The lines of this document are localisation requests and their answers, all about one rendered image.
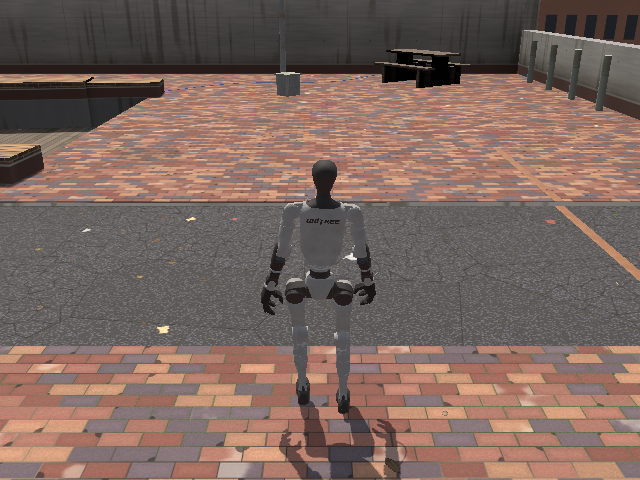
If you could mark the robot right hand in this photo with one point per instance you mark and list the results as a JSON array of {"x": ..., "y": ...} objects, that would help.
[{"x": 370, "y": 290}]

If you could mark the robot right upper arm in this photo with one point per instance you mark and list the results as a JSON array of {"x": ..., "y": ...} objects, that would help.
[{"x": 354, "y": 214}]

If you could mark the robot left shin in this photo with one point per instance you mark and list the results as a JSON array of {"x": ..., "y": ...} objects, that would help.
[{"x": 300, "y": 359}]

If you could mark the robot right forearm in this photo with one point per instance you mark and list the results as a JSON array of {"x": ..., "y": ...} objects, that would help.
[{"x": 365, "y": 268}]

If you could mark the robot left upper arm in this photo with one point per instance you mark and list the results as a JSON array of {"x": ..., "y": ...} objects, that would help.
[{"x": 290, "y": 212}]

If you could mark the robot left hand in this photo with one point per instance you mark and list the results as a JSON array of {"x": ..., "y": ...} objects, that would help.
[{"x": 265, "y": 299}]

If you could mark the robot left forearm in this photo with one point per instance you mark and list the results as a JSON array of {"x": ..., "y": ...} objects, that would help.
[{"x": 274, "y": 271}]

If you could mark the robot torso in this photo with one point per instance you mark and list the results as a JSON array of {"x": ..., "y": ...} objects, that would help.
[{"x": 321, "y": 242}]

